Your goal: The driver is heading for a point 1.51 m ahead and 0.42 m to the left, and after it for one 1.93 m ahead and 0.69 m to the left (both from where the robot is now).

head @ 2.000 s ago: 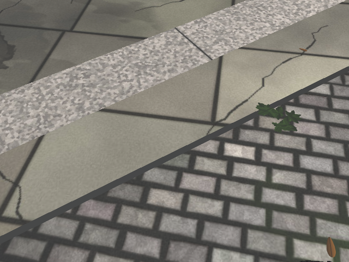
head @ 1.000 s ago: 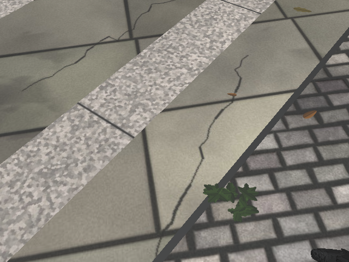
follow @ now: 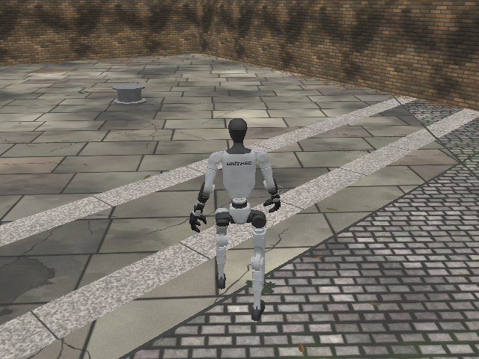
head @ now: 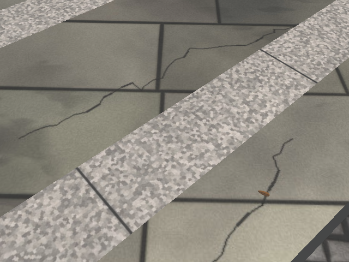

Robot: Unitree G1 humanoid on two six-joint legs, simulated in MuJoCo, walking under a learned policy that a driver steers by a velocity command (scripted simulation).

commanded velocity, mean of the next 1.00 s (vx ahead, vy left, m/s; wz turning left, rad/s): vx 0.50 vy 0.00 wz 0.51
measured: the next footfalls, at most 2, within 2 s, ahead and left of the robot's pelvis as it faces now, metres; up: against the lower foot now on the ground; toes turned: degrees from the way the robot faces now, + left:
left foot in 0.08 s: +0.21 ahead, +0.12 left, +0.00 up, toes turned +6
right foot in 0.58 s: +0.53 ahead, -0.02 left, +0.00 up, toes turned +24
